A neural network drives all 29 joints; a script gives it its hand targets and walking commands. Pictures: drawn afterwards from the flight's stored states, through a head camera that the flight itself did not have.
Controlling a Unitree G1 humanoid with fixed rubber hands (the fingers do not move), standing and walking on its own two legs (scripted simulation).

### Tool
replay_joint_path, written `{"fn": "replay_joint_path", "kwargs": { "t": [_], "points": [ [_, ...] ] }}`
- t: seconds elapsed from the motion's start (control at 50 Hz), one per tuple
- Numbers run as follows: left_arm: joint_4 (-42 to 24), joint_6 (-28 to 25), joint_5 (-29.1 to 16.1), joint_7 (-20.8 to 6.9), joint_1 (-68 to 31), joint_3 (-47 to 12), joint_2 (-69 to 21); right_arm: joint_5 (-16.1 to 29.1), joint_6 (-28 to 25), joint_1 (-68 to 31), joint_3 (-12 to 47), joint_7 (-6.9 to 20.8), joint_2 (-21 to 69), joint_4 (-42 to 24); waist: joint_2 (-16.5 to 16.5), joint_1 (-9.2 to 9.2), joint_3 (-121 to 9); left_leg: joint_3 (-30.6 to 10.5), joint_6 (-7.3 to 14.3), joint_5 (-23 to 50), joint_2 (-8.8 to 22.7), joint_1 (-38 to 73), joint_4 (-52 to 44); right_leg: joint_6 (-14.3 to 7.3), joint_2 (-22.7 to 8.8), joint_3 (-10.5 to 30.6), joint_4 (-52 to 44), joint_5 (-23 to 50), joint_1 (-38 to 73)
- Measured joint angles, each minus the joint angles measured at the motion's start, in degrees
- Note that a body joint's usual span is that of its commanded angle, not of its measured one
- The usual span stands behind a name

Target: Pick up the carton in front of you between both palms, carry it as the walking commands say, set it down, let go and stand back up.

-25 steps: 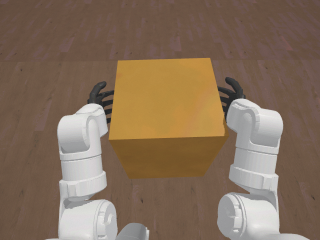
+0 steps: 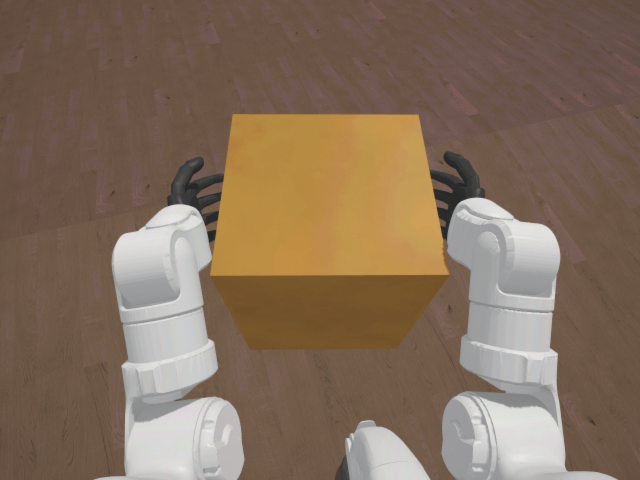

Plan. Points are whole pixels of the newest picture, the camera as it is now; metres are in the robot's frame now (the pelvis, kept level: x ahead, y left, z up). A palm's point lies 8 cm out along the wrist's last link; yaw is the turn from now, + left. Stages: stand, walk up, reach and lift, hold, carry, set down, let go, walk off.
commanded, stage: carry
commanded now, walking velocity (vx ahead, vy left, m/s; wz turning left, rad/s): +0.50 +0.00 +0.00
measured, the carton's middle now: (324, 245) +0.38 -0.05 +0.07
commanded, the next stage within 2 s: none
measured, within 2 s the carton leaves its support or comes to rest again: neither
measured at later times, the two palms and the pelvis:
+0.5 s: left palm (157, 35) +0.68 +0.14 +0.21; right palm (363, 25) +0.68 -0.16 +0.20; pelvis +0.33 -0.02 +0.04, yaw +1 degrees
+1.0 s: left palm out of the picture +0.96 +0.14 +0.26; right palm out of the picture +1.01 -0.15 +0.26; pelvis +0.63 -0.06 +0.11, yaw +2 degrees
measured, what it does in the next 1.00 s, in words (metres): climbs: right foot 0.03 m higher, then left foot 0.05 m higher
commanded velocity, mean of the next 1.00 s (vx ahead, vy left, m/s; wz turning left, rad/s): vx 0.50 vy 0.00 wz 0.00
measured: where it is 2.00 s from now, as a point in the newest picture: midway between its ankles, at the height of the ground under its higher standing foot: (287, 163)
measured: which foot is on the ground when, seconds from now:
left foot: down 0.00-0.08, up 0.10-0.44, down 0.46-0.84, up 0.86-1.00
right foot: up 0.00-0.04, down 0.06-0.46, up 0.48-0.78, down 0.80-1.00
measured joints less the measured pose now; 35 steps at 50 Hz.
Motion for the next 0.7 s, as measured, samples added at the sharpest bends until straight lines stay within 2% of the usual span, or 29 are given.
{"fn": "replay_joint_path", "kwargs": {
  "t": [0.04, 0.06, 0.08, 0.1, 0.16, 0.2, 0.26, 0.32, 0.4, 0.44, 0.46, 0.48, 0.5, 0.54, 0.58, 0.64, 0.7],
  "points": [
    [-1.0, 0.1, 0.1, 0.0, 0.3, -0.6, 0.0, 0.4, 0.2, -0.8, -0.1, 0.0, -0.4, -0.1, 0.8, 1.22, -0.7, -0.7, -1.3, -2.5, 1.2, 2.8, 0.0, -0.3, 0.7, -1.7, -9.8, 2.8, 2.7],
    [-0.8, 0.0, 0.2, 0.1, 0.0, -1.0, 0.0, 0.6, 0.5, -1.1, -0.3, 0.1, -0.9, -0.2, 1.5, 2.42, -1.0, -1.1, -1.6, -4.4, 2.4, 3.5, 2.3, -0.4, 1.5, -2.9, -13.3, 4.9, 5.0],
    [0.0, -0.3, 0.3, 0.4, -0.6, -1.6, -0.1, 0.8, 0.8, -1.3, -0.5, 0.3, -1.7, -0.3, 2.6, 4.09, -0.8, -1.6, -1.6, -6.0, 4.2, 2.7, 7.5, -0.2, 2.5, -4.2, -12.9, 5.8, 6.4],
    [0.9, -0.4, 0.3, 0.8, -1.2, -2.3, -0.1, 0.9, 0.9, -1.3, -0.8, 0.7, -2.3, -0.1, 2.5, 5.90, -0.6, -3.1, -1.7, -4.9, 4.5, 0.4, 15.5, -0.1, 2.8, -4.8, -11.5, 4.1, 7.5],
    [1.6, 1.0, -0.7, 1.7, -0.7, -3.3, 0.7, 0.0, 1.6, -1.4, -1.8, 1.6, -1.7, 1.3, 0.0, 11.29, -0.5, -6.8, -1.4, -2.1, 1.0, -10.1, 40.8, -0.4, 3.4, -4.0, -13.4, 0.2, 11.8],
    [1.1, 2.0, -2.3, 2.2, 0.1, -3.5, 1.7, -1.9, 2.4, -1.7, -2.8, 2.0, 0.1, 1.0, -1.2, 13.80, -0.4, -6.6, -0.9, 0.1, -0.1, -16.8, 48.5, -0.6, 3.5, -3.3, -17.2, 0.2, 15.3],
    [1.5, 2.1, -4.9, 3.1, -0.4, -3.8, 2.9, -5.0, 3.0, -1.8, -4.5, 2.9, 2.2, -1.0, -2.1, 16.38, -0.2, -5.2, -0.5, 1.1, -0.2, -24.2, 47.2, -0.8, 3.0, -2.7, -22.2, -0.4, 20.4],
    [3.1, 1.4, -6.6, 3.4, -2.4, -3.6, 3.8, -6.9, 3.2, -1.7, -4.9, 3.4, 2.9, -3.0, -2.3, 17.43, -0.5, -3.6, -0.5, 2.2, 0.5, -28.8, 40.3, -0.7, 2.6, -2.3, -26.1, -1.7, 25.4],
    [7.3, 0.9, -7.3, 3.4, -5.0, -3.4, 4.5, -8.1, 3.3, -1.1, -4.4, 3.7, 2.5, -2.9, -2.7, 16.52, -2.7, -1.2, 0.0, 5.0, 0.9, -29.2, 25.2, 0.4, 2.0, -1.5, -30.1, -4.5, 31.9],
    [9.5, 1.1, -7.0, 3.2, -5.6, -3.4, 5.0, -8.3, 3.4, -0.8, -4.0, 3.9, 2.4, -1.2, -3.7, 14.77, -4.1, 1.4, 0.9, 6.5, -0.4, -26.0, 17.7, 1.2, 0.7, -0.9, -29.5, -7.3, 34.5],
    [10.4, 1.3, -6.8, 2.9, -5.5, -3.2, 5.4, -8.4, 3.2, -0.9, -3.6, 3.8, 2.4, 0.4, -4.3, 13.38, -4.6, 2.6, 1.7, 7.8, -1.3, -23.6, 14.8, 1.4, -0.3, -0.8, -26.2, -9.3, 34.6],
    [10.9, 1.3, -6.6, 2.5, -5.1, -2.9, 6.0, -8.5, 2.6, -1.0, -2.9, 3.6, 2.7, 2.0, -5.1, 11.64, -4.6, 3.6, 2.1, 7.4, -2.0, -22.2, 15.5, 1.6, -1.7, -0.5, -19.1, -10.2, 32.9],
    [11.3, 1.2, -6.5, 2.1, -4.3, -2.3, 6.1, -8.5, 2.2, -0.9, -2.1, 3.2, 2.8, 3.3, -4.6, 9.66, -4.5, 3.9, 2.4, 5.7, -2.0, -21.1, 16.5, 2.0, -1.4, 0.8, -9.0, -9.1, 29.5],
    [11.0, 1.2, -5.8, 1.7, -3.1, -1.3, 5.2, -7.6, 2.3, 0.2, -1.2, 2.4, 2.5, 3.6, -2.7, 6.00, -3.6, 3.2, 2.7, 3.1, -2.1, -18.0, 15.7, 1.1, 0.9, 3.3, 10.2, -6.9, 21.4],
    [9.6, 1.3, -4.3, 1.3, -2.6, -0.2, 3.4, -5.3, 2.7, 1.6, -0.7, 2.1, 1.7, 2.1, -1.6, 3.34, -2.3, 2.4, 2.2, 2.7, -2.1, -14.5, 12.4, 0.5, 1.9, 3.7, 21.2, -5.2, 13.7],
    [5.9, 0.9, -2.2, 0.8, -2.3, 0.9, 1.3, -2.1, 1.8, 2.0, -0.2, 1.1, 0.4, 0.2, -1.1, 0.97, -0.5, 1.8, 1.9, 2.3, -1.7, -9.1, 7.3, -0.1, 1.2, 2.8, 22.1, -4.0, 4.7],
    [2.4, 0.3, -1.1, 0.1, -1.7, 0.9, 0.6, -0.1, 0.6, 0.8, -0.1, 0.5, -0.2, -0.2, -0.6, 0.03, 0.2, 1.1, 1.2, 1.3, -0.8, -4.1, 3.1, -0.2, 0.1, 1.3, 12.0, -2.7, 0.0]
  ]
}}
